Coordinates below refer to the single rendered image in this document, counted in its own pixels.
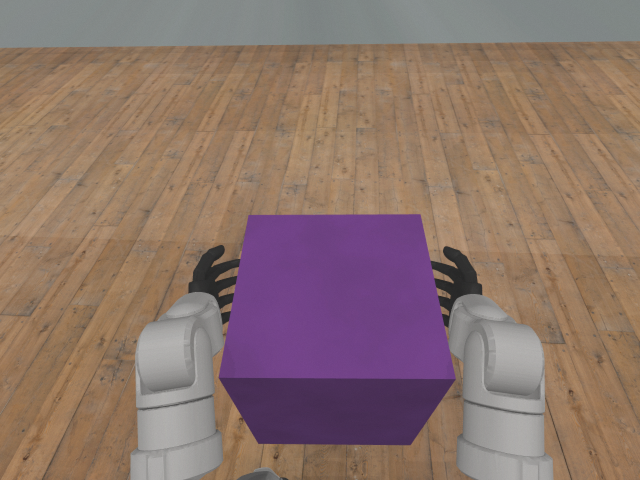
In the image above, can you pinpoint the robot right forearm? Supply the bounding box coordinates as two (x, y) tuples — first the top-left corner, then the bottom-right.
(448, 294), (553, 480)

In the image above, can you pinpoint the left robot hand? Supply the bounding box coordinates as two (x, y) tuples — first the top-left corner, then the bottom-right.
(188, 245), (240, 324)

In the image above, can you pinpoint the robot left forearm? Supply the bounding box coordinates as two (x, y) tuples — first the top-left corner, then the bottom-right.
(130, 292), (224, 480)

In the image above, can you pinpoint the left robot shin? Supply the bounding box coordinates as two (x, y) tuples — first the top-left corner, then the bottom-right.
(254, 467), (280, 478)

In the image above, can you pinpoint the carton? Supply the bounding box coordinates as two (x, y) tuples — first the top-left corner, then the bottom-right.
(219, 214), (456, 445)

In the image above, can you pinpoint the right robot hand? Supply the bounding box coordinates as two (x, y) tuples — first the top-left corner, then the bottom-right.
(431, 246), (482, 327)

